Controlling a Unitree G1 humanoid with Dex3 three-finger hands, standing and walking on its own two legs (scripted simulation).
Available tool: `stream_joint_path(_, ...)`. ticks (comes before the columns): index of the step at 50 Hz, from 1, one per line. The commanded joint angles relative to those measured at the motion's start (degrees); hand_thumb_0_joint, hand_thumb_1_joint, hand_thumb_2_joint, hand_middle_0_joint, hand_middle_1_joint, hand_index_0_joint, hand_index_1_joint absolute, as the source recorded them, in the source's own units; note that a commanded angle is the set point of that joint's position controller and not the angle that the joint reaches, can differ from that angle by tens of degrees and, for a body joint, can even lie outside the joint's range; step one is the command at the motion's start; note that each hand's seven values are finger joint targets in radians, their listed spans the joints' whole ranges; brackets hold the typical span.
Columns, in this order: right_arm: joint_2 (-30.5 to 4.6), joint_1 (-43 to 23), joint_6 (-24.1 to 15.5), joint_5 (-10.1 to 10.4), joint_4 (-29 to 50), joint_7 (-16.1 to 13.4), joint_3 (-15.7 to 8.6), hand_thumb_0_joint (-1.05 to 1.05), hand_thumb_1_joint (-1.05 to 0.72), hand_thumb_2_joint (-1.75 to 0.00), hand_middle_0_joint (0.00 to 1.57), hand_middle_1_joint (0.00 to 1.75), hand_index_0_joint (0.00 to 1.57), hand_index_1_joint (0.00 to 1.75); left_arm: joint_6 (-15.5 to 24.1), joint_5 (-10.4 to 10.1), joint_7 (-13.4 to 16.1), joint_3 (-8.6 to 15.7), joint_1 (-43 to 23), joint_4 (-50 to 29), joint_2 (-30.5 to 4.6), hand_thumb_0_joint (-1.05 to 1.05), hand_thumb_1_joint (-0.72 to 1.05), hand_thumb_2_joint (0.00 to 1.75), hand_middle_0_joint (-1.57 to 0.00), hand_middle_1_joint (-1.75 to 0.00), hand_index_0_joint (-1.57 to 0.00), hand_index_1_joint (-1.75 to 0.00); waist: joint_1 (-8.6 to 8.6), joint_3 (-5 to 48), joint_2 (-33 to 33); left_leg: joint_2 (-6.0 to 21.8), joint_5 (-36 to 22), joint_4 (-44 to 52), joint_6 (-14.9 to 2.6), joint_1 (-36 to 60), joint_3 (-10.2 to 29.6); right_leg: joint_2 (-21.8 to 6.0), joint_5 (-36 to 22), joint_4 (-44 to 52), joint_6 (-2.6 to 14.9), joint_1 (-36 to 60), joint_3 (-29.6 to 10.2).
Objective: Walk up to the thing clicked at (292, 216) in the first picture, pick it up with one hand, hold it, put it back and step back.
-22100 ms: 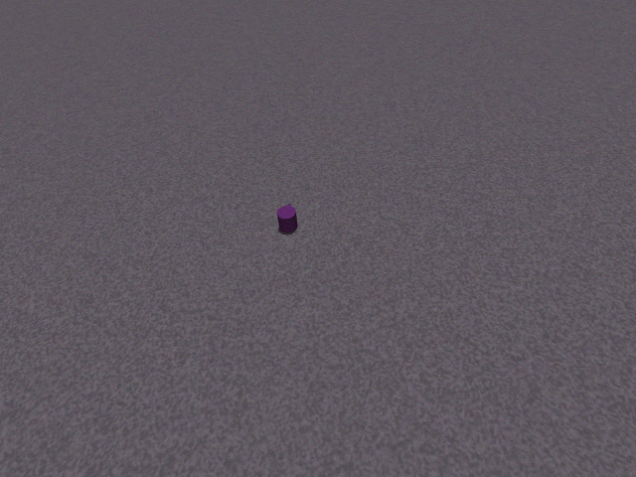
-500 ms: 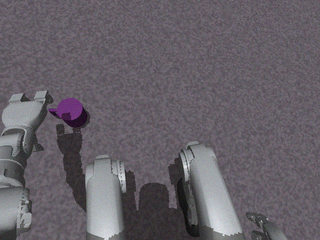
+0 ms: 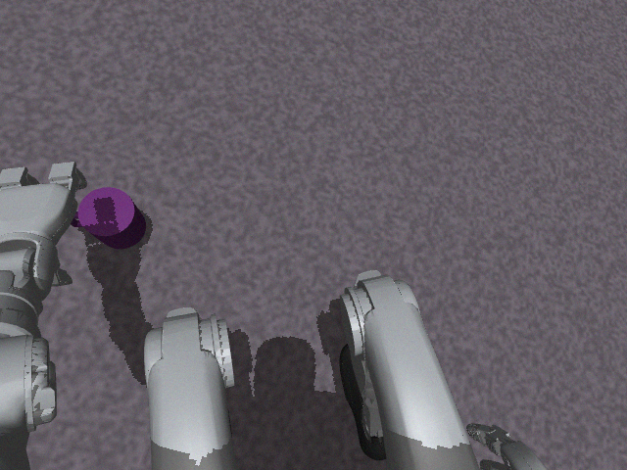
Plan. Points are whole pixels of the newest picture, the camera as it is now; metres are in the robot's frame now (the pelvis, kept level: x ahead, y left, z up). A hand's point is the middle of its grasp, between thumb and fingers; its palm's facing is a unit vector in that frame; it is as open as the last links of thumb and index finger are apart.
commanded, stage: rise first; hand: left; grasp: from above
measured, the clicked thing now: (104, 219) +0.50 +0.28 -0.31
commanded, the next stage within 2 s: approach in 0.18 s
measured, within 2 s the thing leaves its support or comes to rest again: neither
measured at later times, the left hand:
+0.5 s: hand (78, 225) +0.46 +0.28 -0.19, palm faces -0.45 -0.05 -0.89, open 14.0 cm
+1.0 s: hand (79, 220) +0.47 +0.28 -0.20, palm faces -0.55 -0.11 -0.83, open 13.9 cm
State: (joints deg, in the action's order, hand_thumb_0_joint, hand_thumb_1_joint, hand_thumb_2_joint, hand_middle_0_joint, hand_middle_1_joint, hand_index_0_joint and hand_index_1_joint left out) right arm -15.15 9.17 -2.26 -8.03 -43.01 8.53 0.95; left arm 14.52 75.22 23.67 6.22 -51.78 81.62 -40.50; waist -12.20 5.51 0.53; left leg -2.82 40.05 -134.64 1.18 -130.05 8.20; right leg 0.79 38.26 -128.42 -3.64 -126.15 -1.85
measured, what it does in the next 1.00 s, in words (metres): stands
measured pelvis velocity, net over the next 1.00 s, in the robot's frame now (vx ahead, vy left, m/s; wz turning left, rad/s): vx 0.00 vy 0.00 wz -0.03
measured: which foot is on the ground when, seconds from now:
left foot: down 0.00-1.00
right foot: down 0.00-1.00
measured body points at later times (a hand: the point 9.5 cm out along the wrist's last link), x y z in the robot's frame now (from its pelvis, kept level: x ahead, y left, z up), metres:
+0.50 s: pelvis +0.00 +0.00 -0.01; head +0.24 +0.07 +0.36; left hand +0.48 +0.28 -0.14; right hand +0.05 -0.28 -0.11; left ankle +0.07 +0.12 -0.32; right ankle +0.11 -0.16 -0.32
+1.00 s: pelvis +0.00 +0.00 -0.01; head +0.26 +0.05 +0.35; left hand +0.50 +0.28 -0.15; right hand +0.01 -0.27 -0.11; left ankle +0.07 +0.12 -0.32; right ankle +0.11 -0.16 -0.32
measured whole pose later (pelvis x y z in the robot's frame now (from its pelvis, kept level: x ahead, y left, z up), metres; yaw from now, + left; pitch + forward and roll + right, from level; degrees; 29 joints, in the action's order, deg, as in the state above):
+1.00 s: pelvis +0.00 +0.00 -0.01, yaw -2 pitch +35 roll -10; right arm -16.8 12.0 -1.1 -7.7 -39.1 9.3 6.7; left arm 7.5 67.9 16.1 5.5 -58.1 86.2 -45.1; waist -17.2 -0.1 1.6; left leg -2.2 40.5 -137.2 1.3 -131.9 9.4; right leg 1.5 37.5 -129.9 -4.8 -128.1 -1.0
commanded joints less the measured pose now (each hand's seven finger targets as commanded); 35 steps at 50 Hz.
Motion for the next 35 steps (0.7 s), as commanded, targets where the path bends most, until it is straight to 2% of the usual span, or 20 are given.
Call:
stream_joint_path(1,-14.22,11.57,-0.54,-0.15,0.57,-0.69,-4.53,0.00,-0.90,-0.90,0.20,0.30,0.20,0.30,-0.41,-0.84,2.87,2.66,-17.45,-5.54,-14.31,0.00,-0.55,1.01,-0.06,-1.04,-0.06,-1.03,-1.11,35.20,14.82,0.77,-9.89,15.74,-2.13,30.63,-5.53,0.02,-10.40,10.12,5.02,14.55,9.16)
stream_joint_path(3,-13.96,11.34,-0.50,-0.06,0.45,-0.80,-4.35,0.00,-0.91,-0.90,0.20,0.30,0.20,0.30,-0.41,-0.77,2.94,2.85,-18.41,-7.20,-15.63,0.00,-0.54,1.00,-0.06,-1.05,-0.07,-1.05,-0.39,37.74,15.40,0.53,-10.56,14.99,-2.49,31.21,-6.34,0.46,-11.29,10.58,5.18,16.36,8.95)
stream_joint_path(6,-14.00,11.72,-0.79,-0.30,0.40,-0.62,-4.29,0.00,-0.91,-0.90,0.20,0.30,0.20,0.30,-0.87,-1.00,3.35,3.05,-17.16,-5.11,-15.33,0.00,-0.55,1.00,-0.06,-1.05,-0.07,-1.04,-0.75,35.72,13.80,0.65,-9.60,14.60,-2.70,29.48,-6.56,0.38,-10.80,10.89,5.08,16.61,9.00)
stream_joint_path(9,-14.42,12.03,-0.90,-0.48,0.26,-0.63,-4.31,0.00,-0.91,-0.90,0.20,0.30,0.20,0.30,-0.88,-1.36,3.32,3.34,-18.03,-5.79,-16.03,0.00,-0.53,0.99,-0.06,-1.05,-0.07,-1.04,-1.20,37.00,14.71,0.77,-9.98,14.23,-2.65,30.01,-6.39,0.40,-11.16,10.32,5.05,16.41,9.17)
stream_joint_path(10,-14.18,12.12,-0.89,-0.51,0.04,-0.68,-4.17,0.00,-0.91,-0.90,0.20,0.30,0.20,0.30,-0.99,-1.36,3.23,2.62,-17.05,-5.97,-14.95,0.00,-0.55,1.00,-0.06,-1.05,-0.07,-1.04,-0.95,36.79,14.74,0.77,-10.47,14.28,-2.55,30.62,-6.34,0.33,-11.49,10.29,5.01,16.35,9.21)
stream_joint_path(12,-14.64,12.08,-0.72,-0.53,0.22,-0.56,-4.08,0.00,-0.90,-0.90,0.20,0.30,0.20,0.30,-0.94,-1.38,3.29,3.38,-17.35,-5.90,-15.95,0.00,-0.55,1.01,-0.06,-1.03,-0.07,-1.03,-1.06,36.77,16.07,0.87,-10.71,14.86,-2.23,31.19,-5.74,0.16,-11.36,9.57,4.98,15.28,9.42)
stream_joint_path(13,-14.36,11.37,-0.68,-0.26,0.23,-0.63,-4.11,0.00,-0.91,-0.90,0.20,0.30,0.20,0.30,-0.86,-1.50,3.21,2.61,-18.43,-6.92,-15.85,0.00,-0.54,1.00,-0.06,-1.05,-0.07,-1.04,-0.98,37.53,16.50,0.90,-10.69,14.32,-2.37,30.93,-5.98,0.58,-11.46,9.36,5.24,15.38,9.64)
stream_joint_path(14,-14.76,12.01,-0.62,-0.45,0.23,-0.59,-4.18,0.00,-0.91,-0.90,0.20,0.30,0.20,0.30,-0.88,-1.50,3.30,3.22,-17.79,-6.15,-15.86,0.00,-0.61,1.08,-0.07,-0.98,-0.03,-1.02,-1.28,37.71,15.78,0.89,-11.11,14.45,-2.26,31.31,-5.64,0.37,-11.84,9.44,5.07,15.40,9.65)
stream_joint_path(15,-14.55,12.00,-0.63,-0.46,0.12,-0.54,-4.12,0.00,-0.90,-0.90,0.20,0.30,0.20,0.30,-0.88,-1.42,3.29,2.62,-17.41,-5.71,-14.93,0.00,-0.53,1.00,-0.06,-1.05,-0.07,-1.04,-1.63,37.00,16.17,0.92,-11.24,14.49,-2.18,31.10,-5.53,0.34,-11.87,9.04,5.04,14.98,9.77)
stream_joint_path(17,-14.55,11.82,-0.66,-0.32,-0.14,-0.48,-4.06,0.00,-0.90,-0.90,0.20,0.30,0.20,0.30,-0.65,-1.79,3.12,0.90,-20.15,-6.76,-13.26,0.00,-0.51,0.97,-0.06,-1.06,-0.08,-1.04,-2.33,36.80,16.85,0.99,-11.15,14.35,-2.00,31.58,-5.19,0.48,-11.79,8.55,5.25,13.30,9.96)
stream_joint_path(21,-14.97,13.01,-0.93,-0.71,-0.98,-0.64,-3.64,0.00,-0.90,-0.90,0.20,0.30,0.20,0.30,-0.53,-1.36,4.03,-1.29,-26.73,-5.39,-11.33,0.00,-0.51,0.97,-0.06,-1.07,-0.08,-1.05,-5.18,36.08,16.57,1.12,-11.12,12.63,-2.20,30.52,-5.41,0.63,-12.59,8.80,5.07,13.23,10.11)
stream_joint_path(23,-15.05,13.47,-1.36,-1.18,-1.17,-0.58,-3.08,0.00,-0.91,-0.90,0.20,0.30,0.20,0.30,-0.61,-1.26,4.38,-2.90,-29.88,-3.39,-9.68,0.00,-0.51,0.96,-0.06,-1.08,-0.08,-1.06,-7.37,33.57,16.27,1.25,-10.01,11.90,-2.46,28.90,-5.39,0.76,-12.16,9.11,4.87,12.72,10.37)
stream_joint_path(25,-15.29,13.59,-1.65,-1.43,-1.28,-0.73,-2.71,0.00,-0.91,-0.90,0.20,0.30,0.20,0.30,-1.30,-0.75,4.99,-3.99,-31.52,-1.24,-9.12,0.00,-0.51,0.97,-0.06,-1.08,-0.08,-1.06,-8.12,32.93,15.95,1.31,-8.83,11.77,-2.54,28.89,-5.33,1.04,-11.30,9.45,5.01,12.29,10.76)
stream_joint_path(26,-15.68,13.49,-1.72,-1.39,-1.27,-0.90,-2.70,0.00,-0.91,-0.90,0.20,0.30,0.20,0.30,-1.61,-0.63,5.62,-2.81,-33.97,-2.54,-11.68,0.00,-0.51,0.97,-0.06,-1.07,-0.08,-1.06,-7.34,34.92,17.85,1.36,-9.13,12.22,-2.30,29.83,-5.35,0.77,-11.41,9.06,5.08,12.26,10.63)
stream_joint_path(27,-15.64,13.66,-1.81,-1.62,-1.05,-0.83,-2.30,0.00,-0.91,-0.90,0.20,0.30,0.20,0.30,-2.40,0.40,5.88,-2.79,-33.41,-0.63,-12.39,0.00,-0.52,0.98,-0.07,-1.08,-0.08,-1.06,-7.53,34.86,18.85,1.34,-9.20,12.11,-2.27,30.49,-5.50,0.91,-11.55,8.98,5.20,12.56,10.69)
stream_joint_path(28,-16.16,13.91,-1.65,-1.66,-0.87,-0.88,-2.26,0.00,-0.91,-0.90,0.20,0.30,0.20,0.30,-2.93,0.19,6.47,-1.20,-35.72,-2.42,-14.73,0.00,-0.52,0.97,-0.07,-1.07,-0.08,-1.06,-6.48,36.92,21.15,1.49,-9.75,13.12,-1.90,31.37,-5.38,0.55,-11.75,8.38,5.15,12.39,10.69)
stream_joint_path(29,-15.79,13.55,-1.46,-1.60,-0.35,-0.76,-1.88,0.00,-0.91,-0.90,0.20,0.30,0.20,0.30,-4.00,0.98,6.69,-1.47,-34.04,-0.48,-14.54,0.00,-0.53,0.99,-0.07,-1.06,-0.08,-1.05,-6.24,36.89,22.29,1.35,-9.98,13.28,-1.89,31.89,-5.62,0.83,-11.97,8.18,5.40,12.44,10.84)
stream_joint_path(31,-15.82,12.75,-1.13,-1.54,0.40,-0.87,-1.50,0.00,-0.91,-0.90,0.20,0.30,0.20,0.30,-5.96,1.31,7.34,0.33,-34.33,-0.48,-17.09,0.00,-0.53,0.99,-0.07,-1.06,-0.08,-1.05,-5.22,38.89,23.23,1.33,-10.77,13.66,-1.84,32.64,-5.83,0.75,-12.97,7.99,5.54,12.93,10.58)
stream_joint_path(33,-15.93,12.70,-0.83,-1.05,1.25,-0.66,-0.94,0.00,-0.91,-0.90,0.20,0.30,0.20,0.30,-7.80,1.12,6.80,0.40,-34.72,-0.57,-17.36,0.00,-0.53,0.98,-0.07,-1.06,-0.08,-1.05,-5.72,40.06,23.59,1.25,-12.26,13.12,-1.99,31.81,-6.11,0.68,-14.71,7.58,5.62,14.20,10.33)
stream_joint_path(35,-15.74,12.39,-0.29,-0.70,1.61,-0.56,-0.43,0.00,-0.91,-0.90,0.20,0.30,0.20,0.30,-10.06,0.37,5.72,-0.25,-30.66,2.07,-16.19,0.00,-0.52,0.97,-0.07,-1.06,-0.08,-1.04,-5.31,39.40,21.29,1.14,-13.63,12.99,-2.34,30.78,-6.42,1.03,-15.97,8.09,5.67,15.93,10.22)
